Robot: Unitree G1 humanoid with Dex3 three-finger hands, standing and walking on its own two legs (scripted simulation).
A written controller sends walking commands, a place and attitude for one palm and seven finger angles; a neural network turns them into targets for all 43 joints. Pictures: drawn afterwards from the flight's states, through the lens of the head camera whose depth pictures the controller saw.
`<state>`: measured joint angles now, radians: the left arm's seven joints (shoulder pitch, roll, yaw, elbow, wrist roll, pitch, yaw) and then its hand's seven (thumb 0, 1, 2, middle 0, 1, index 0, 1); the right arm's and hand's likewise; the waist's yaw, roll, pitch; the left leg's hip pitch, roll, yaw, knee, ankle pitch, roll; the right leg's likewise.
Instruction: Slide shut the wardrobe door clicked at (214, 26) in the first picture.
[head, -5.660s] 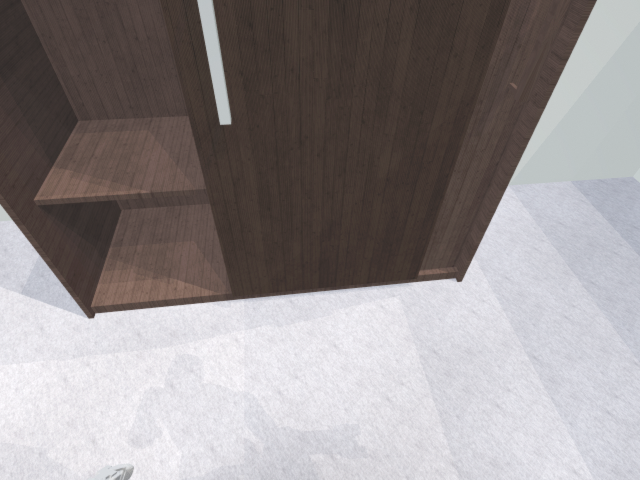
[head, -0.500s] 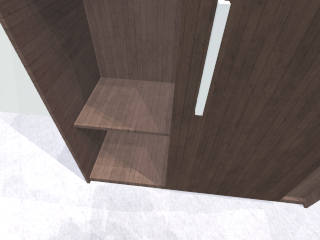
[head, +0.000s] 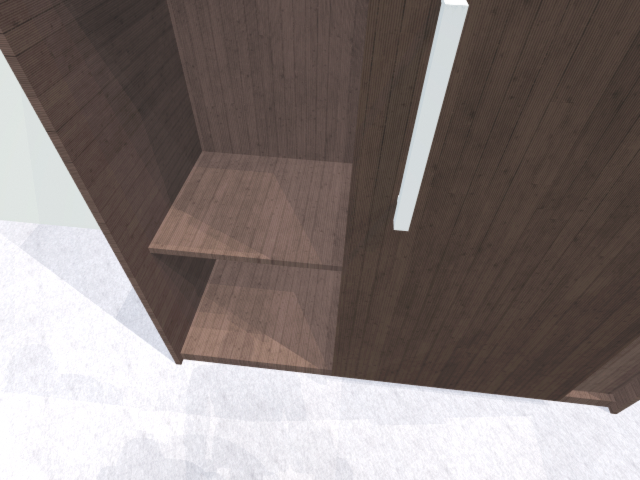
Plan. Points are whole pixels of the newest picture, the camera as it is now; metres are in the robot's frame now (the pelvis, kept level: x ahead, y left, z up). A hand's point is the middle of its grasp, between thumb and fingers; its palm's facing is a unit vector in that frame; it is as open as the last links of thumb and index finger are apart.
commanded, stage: look again from close up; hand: right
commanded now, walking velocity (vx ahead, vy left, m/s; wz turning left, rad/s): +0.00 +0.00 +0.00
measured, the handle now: (420, 130) +0.53 -0.10 +0.19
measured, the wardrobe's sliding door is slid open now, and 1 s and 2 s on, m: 0.50 0.50 0.50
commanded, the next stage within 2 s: raise the hand with hooked fingers in 1.20 s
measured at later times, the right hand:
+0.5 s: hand out of the picture -0.01 -0.15 -0.17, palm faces +0.05 +0.99 -0.15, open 7.4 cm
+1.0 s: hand out of the picture +0.00 -0.14 -0.17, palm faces +0.05 +0.99 -0.15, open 7.4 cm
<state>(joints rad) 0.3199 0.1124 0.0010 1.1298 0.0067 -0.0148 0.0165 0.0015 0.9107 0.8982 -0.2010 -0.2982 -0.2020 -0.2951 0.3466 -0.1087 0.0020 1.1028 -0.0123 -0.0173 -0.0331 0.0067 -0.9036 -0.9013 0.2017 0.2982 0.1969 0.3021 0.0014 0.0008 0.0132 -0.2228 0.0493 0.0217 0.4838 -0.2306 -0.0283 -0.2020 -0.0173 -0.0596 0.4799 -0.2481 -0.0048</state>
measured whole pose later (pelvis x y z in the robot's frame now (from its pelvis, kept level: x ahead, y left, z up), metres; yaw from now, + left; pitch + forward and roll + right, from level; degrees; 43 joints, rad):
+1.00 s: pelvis +0.02 +0.01 +0.00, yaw +0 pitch -2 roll +0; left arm 0.32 0.11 0.00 1.15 0.01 -0.02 0.02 0.00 0.91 0.90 -0.20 -0.30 -0.20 -0.30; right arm 0.35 -0.11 0.00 1.11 -0.01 -0.02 -0.03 0.01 -0.90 -0.90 0.20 0.30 0.20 0.30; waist 0.00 0.00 0.01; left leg -0.19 0.03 0.02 0.46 -0.25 -0.02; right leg -0.16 -0.03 -0.06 0.45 -0.26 0.01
